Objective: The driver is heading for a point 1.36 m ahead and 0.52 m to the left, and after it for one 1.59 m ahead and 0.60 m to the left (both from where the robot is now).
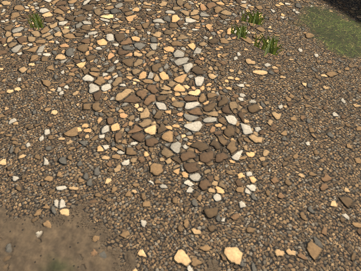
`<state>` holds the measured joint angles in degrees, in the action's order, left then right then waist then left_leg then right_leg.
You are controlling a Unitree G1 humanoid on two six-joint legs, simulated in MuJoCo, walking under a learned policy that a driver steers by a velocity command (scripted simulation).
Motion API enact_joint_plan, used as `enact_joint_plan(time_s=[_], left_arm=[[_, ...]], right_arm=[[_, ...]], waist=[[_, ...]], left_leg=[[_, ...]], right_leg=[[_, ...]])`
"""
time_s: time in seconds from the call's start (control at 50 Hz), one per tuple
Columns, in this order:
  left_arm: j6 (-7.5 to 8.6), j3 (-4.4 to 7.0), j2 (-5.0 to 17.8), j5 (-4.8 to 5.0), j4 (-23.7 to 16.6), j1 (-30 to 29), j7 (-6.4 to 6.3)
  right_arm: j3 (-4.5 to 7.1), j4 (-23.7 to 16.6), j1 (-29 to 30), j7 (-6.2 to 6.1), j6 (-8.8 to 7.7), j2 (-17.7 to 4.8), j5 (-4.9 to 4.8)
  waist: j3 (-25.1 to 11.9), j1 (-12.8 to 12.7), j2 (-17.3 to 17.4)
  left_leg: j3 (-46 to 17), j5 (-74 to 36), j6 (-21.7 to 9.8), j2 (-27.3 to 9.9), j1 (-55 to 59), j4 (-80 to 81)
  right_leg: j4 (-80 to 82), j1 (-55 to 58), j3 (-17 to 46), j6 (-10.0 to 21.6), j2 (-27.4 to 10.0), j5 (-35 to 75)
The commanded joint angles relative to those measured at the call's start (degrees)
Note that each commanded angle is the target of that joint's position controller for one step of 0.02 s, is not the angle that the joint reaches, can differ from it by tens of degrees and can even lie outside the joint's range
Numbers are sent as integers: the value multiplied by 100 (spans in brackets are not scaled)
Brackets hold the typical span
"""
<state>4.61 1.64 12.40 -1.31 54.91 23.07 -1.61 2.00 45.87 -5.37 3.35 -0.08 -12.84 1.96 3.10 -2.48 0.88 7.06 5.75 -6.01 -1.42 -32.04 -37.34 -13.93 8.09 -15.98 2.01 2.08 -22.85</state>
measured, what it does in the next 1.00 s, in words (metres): walks ahead, turning left: left foot, then right foot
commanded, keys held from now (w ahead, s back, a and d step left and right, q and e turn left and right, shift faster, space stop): w+q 1.00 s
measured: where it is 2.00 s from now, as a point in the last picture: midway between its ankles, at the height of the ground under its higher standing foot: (80, 150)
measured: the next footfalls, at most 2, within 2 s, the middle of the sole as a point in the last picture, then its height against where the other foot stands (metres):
left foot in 0.06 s outside the picture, level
right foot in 0.56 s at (208, 255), level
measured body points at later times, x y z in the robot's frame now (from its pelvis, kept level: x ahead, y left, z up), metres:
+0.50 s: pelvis +0.28 +0.02 +0.01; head +0.31 +0.04 +0.46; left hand +0.42 +0.30 -0.09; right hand +0.34 -0.26 -0.11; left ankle +0.14 +0.06 -0.73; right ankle +0.47 -0.07 -0.70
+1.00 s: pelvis +0.52 +0.10 +0.01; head +0.55 +0.12 +0.46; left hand +0.35 +0.31 -0.12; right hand +0.83 +0.03 -0.08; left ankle +0.57 +0.27 -0.69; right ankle +0.48 -0.05 -0.73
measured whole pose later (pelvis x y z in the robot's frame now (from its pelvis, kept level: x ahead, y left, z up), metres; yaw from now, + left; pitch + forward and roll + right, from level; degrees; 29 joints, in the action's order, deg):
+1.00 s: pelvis +0.52 +0.10 +0.01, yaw +36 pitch +1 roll -2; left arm 4.5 2.7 14.7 -1.2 49.9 22.7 -0.1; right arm 2.2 39.3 -3.4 4.8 0.5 -15.4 2.2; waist 2.5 -3.8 2.1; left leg 2.8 5.5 -3.6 -3.4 -35.1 -40.5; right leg -14.5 3.0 -14.1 -0.7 -0.7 -18.5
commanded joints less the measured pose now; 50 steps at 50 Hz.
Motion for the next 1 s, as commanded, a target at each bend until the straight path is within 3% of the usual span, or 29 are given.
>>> enact_joint_plan(time_s=[0.02,0.04,0.06,0.08,0.1,0.12,0.14,0.16,0.18,0.22,0.28,0.4,0.46,0.5,0.54,0.56,0.58,0.6,0.62,0.64,0.66,0.7,0.78,0.9,0.96,1.0], left_arm=[[-57,240,1134,-32,-202,2,-83],[-102,259,1196,-27,-247,-60,-67],[-96,252,1160,4,-386,-219,-32],[-46,116,426,37,-762,-3,102],[30,187,851,2,-965,-645,134],[120,155,802,58,-1107,-948,161],[176,147,822,74,-1076,-890,153],[136,160,809,16,-1018,-837,141],[24,146,774,-82,-1009,-707,149],[-175,131,661,-159,-1039,-636,195],[-273,98,580,-145,-1274,-1161,233],[-231,33,606,-68,-1716,-2434,282],[-157,15,689,-30,-1884,-2738,286],[-104,52,839,-14,-1850,-2402,268],[-23,164,1083,-14,-1517,-1256,177],[53,256,1369,-104,-1381,-457,96],[36,367,1878,-250,-1436,150,10],[-61,411,1943,-162,-1407,-193,37],[-113,300,1343,-111,-1534,-659,63],[-115,202,932,-65,-1549,-926,86],[-104,157,793,-77,-1519,-1047,90],[-7,151,784,-42,-1348,-889,90],[150,218,886,30,-1162,-623,162],[125,261,950,22,-954,-391,173],[81,306,1097,23,-838,-164,134],[1,329,1194,17,-745,-10,105]], right_arm=[[162,-197,-597,-65,-73,-516,16],[258,-2,-1262,-105,-120,-681,40],[426,222,-2113,-187,-150,-1085,111],[602,164,-1914,-263,-110,-1768,85],[616,137,-2017,-242,-66,-1777,-144],[564,162,-1670,-291,-54,-1562,-166],[478,164,-1436,-304,-68,-1214,-177],[422,130,-1174,-321,-105,-1022,-169],[367,100,-1018,-341,-148,-876,-195],[353,112,-1093,-320,-272,-926,-218],[406,145,-1357,-307,-327,-1138,-201],[428,183,-1987,-323,-275,-1172,-170],[443,143,-2092,-364,-259,-1245,-110],[467,36,-1836,-406,-268,-1342,-88],[480,-66,-1490,-367,-315,-1434,-101],[420,-118,-1480,-309,-366,-1225,-161],[277,-361,-1739,-299,-395,-660,-335],[279,-448,-2100,-305,-350,-832,-219],[310,-232,-1988,-335,-252,-1063,-92],[297,-226,-1636,-270,-225,-1028,-55],[284,-258,-1520,-220,-194,-914,-54],[264,-286,-1462,-122,-65,-832,37],[220,-561,-907,-8,26,-729,15],[86,-937,184,117,-15,-504,-12],[59,-1107,615,167,-19,-510,16],[77,-1177,713,152,-13,-567,57]], waist=[[-339,519,-696],[-722,821,-610],[-1166,1268,-142],[-1434,751,1228],[-1693,1016,459],[-886,830,192],[-413,580,-197],[-175,343,-365],[-188,168,-298],[-298,61,-173],[-171,171,11],[-124,719,287],[-129,802,337],[-169,551,411],[-609,-29,266],[-1178,-394,-176],[-1992,-456,-1154],[-2104,3,-1923],[-1218,134,-866],[-624,118,-302],[-366,213,-373],[-213,277,-700],[-201,275,-611],[44,79,-590],[156,-37,-590],[153,-53,-600]], left_leg=[[331,860,-433,583,880,134],[196,928,-610,716,1755,478],[-713,1126,-929,193,3092,1017],[-3744,844,-1808,-1550,4749,1343],[-4929,717,-2071,-1764,4882,1999],[-4044,473,-1853,-1715,4268,2141],[-3500,-106,-1573,-1483,3497,2255],[-3007,-641,-1326,-1160,2958,2312],[-2627,-1070,-1222,-905,2587,2382],[-2296,-1635,-1182,-678,2315,2419],[-2132,-1541,-1051,-447,2133,2544],[-2359,-1550,-750,-360,2809,2286],[-2611,-1904,-684,-500,3128,1966],[-2791,-2031,-495,-571,2997,1711],[-2706,-2658,-248,-296,2582,654],[-2360,-2050,-93,115,2043,-639],[-1659,590,109,776,710,-2355],[-1404,2585,100,908,-233,-3173],[-1442,2119,83,425,-500,-3537],[-1343,1679,126,239,-427,-3364],[-1271,1473,174,75,-287,-3102],[-1155,1294,273,-76,-123,-2956],[-1096,722,385,-201,-615,-2747],[-644,-398,422,-253,-547,-1004],[-312,-182,251,-197,-281,-289],[-120,276,78,-45,-126,12]], right_leg=[[-1687,-17,175,387,-1709,7376],[-2784,-367,172,385,-1685,6871],[-4457,-1446,112,226,-1472,5239],[-6621,-4111,327,-127,-211,-445],[-7191,-4906,1732,-121,-6,-610],[-6870,-5251,1920,-70,-419,13],[-6295,-4977,1848,-76,-619,366],[-5863,-4648,1843,-128,-749,460],[-5595,-4275,1849,-228,-801,483],[-5186,-4019,1752,-382,-803,480],[-4398,-4243,1592,-540,-803,1017],[-2766,-4548,1597,-555,-564,2070],[-2242,-4375,1650,-446,-392,1979],[-1801,-3657,1749,-306,-295,1694],[-1334,-2011,1642,-97,-55,1437],[-1089,-770,2195,126,-660,1087],[-699,651,4240,514,-2264,-160],[-96,594,6171,960,-2808,-435],[-119,-170,5500,936,-2633,-966],[-21,-874,4563,839,-2298,-594],[133,-1292,3829,685,-2014,76],[276,-1638,2918,599,-1720,1161],[522,-1451,2127,739,-1779,2145],[547,-1296,987,581,-1556,2659],[435,-1001,738,486,-1696,2923],[95,-634,571,419,-1788,3657]])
